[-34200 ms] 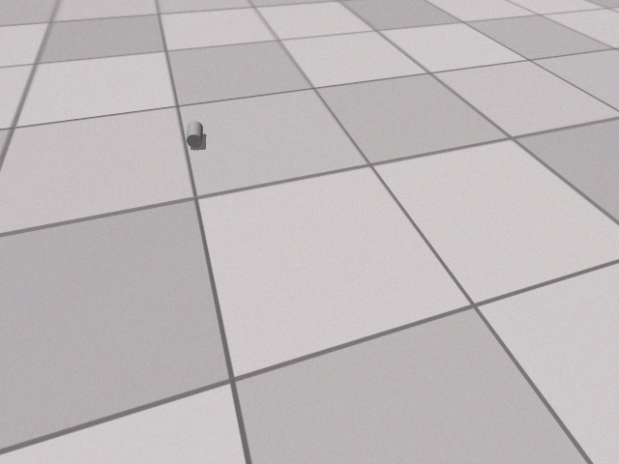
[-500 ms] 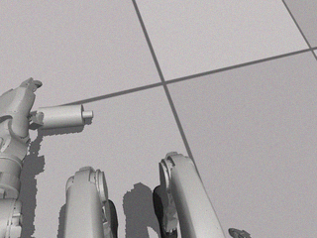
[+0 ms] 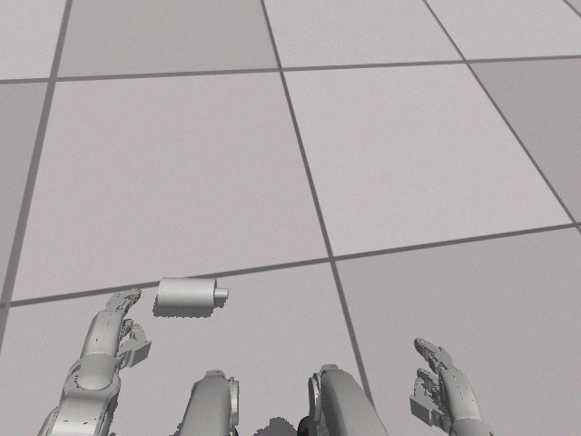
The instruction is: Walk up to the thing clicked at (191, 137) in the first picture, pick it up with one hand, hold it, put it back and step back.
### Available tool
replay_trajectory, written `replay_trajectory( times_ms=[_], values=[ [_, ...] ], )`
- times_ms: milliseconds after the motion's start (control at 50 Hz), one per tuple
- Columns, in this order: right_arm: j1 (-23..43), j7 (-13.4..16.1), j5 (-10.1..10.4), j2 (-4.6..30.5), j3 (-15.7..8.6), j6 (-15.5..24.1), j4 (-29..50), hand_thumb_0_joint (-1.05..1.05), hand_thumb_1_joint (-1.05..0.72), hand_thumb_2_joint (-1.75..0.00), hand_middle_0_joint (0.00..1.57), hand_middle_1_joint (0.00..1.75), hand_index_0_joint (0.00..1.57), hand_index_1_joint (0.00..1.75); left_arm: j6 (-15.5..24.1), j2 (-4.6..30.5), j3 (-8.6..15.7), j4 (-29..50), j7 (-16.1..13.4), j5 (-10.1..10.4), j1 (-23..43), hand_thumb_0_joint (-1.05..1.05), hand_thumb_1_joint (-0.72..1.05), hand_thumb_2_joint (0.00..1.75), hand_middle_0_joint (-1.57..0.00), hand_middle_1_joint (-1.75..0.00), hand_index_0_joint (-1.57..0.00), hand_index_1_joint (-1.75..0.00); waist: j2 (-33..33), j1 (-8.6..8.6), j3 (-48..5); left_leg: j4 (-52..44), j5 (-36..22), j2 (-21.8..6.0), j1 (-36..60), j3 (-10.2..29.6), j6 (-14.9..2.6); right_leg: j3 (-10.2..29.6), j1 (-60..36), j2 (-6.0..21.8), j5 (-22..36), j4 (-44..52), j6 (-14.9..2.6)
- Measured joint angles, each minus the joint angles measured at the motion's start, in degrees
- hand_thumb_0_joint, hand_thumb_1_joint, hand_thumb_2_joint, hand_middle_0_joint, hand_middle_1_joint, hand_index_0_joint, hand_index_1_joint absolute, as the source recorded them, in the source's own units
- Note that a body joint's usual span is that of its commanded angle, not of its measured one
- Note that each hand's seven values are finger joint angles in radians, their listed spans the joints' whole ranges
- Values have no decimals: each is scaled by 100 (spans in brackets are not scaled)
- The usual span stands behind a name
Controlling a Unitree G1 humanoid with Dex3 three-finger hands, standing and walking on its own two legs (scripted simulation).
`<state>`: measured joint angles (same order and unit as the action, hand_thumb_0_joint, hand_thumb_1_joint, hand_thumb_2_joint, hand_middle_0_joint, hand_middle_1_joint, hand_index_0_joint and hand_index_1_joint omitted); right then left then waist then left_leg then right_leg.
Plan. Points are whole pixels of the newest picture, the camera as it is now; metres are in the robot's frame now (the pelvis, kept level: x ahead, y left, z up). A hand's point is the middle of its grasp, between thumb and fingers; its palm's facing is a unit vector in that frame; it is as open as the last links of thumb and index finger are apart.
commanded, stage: home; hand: left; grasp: from above
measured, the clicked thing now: (195, 293) +0.52 +0.20 -0.56
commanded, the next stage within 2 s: none
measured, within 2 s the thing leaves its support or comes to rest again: neither
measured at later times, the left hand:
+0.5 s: hand (86, 394) +0.21 +0.19 +0.06, palm faces +0.08 -0.97 -0.21, open 7.4 cm
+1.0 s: hand (91, 390) +0.21 +0.19 +0.07, palm faces +0.08 -0.98 -0.20, open 7.4 cm
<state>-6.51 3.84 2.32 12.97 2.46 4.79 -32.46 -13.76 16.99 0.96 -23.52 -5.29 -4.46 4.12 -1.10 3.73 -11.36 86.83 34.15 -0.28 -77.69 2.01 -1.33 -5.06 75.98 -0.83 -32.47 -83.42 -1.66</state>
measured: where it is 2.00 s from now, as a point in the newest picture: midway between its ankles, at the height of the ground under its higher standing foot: outside the picture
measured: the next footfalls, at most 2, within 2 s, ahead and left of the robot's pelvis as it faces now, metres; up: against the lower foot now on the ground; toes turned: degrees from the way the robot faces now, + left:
none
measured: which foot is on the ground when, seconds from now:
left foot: down 0.00-1.00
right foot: down 0.00-1.00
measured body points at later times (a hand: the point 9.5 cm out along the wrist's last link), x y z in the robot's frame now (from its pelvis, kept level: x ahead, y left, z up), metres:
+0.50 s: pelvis +0.05 +0.01 +0.12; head +0.07 +0.02 +0.57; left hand +0.20 +0.24 +0.08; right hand +0.21 -0.23 +0.05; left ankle +0.05 +0.10 -0.57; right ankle +0.06 -0.11 -0.57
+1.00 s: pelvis +0.06 +0.00 +0.12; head +0.08 +0.01 +0.57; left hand +0.21 +0.24 +0.08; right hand +0.23 -0.24 +0.05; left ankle +0.05 +0.10 -0.57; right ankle +0.06 -0.11 -0.57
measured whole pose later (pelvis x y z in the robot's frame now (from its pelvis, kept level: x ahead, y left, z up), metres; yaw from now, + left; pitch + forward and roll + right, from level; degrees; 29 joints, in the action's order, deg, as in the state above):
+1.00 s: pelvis +0.06 +0.00 +0.12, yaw +2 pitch +10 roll -3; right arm -17.0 10.2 0.8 13.1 3.0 12.5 -30.9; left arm -24.0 13.3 1.0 5.1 -1.3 3.2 -28.3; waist -2.3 2.0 -9.2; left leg 55.4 27.9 0.0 -37.2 2.2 -1.1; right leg -4.4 35.1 -1.4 -26.1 -51.4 -1.2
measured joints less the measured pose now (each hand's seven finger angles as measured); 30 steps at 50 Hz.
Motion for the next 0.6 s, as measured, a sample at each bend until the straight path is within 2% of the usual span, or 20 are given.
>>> replay_trajectory(
  times_ms=[100,220,440,600],
  values=[
    [-270,194,21,-67,101,71,9,1,-90,-90,20,30,20,30,-312,-208,78,491,-24,435,-618,1,90,91,-21,-31,-21,-31,-13,3,60,-779,-147,-10,955,6,12,19,-963,-34,158,800,11],
    [-673,397,6,-62,144,150,76,1,-90,-90,20,30,20,30,-612,-343,125,1173,-4,709,-1441,1,90,90,-21,-30,-20,-30,-41,21,115,-1704,-347,-20,2072,2,10,50,-2096,-68,380,1764,35],
    [-1145,626,-49,3,62,404,317,2,-90,-90,20,30,20,30,-977,-390,17,2650,132,823,-3046,1,90,90,-21,-30,-20,-30,-156,-37,111,-2918,-628,-14,3603,-19,-19,104,-3660,-89,701,3051,82],
    [-1046,676,-98,-2,82,659,378,2,-90,-90,20,30,20,30,-1091,-372,8,2951,313,815,-3381,1,90,90,-20,-30,-20,-30,-173,-153,129,-3124,-675,27,3928,24,-21,66,-4005,-55,722,3253,87]
  ],
)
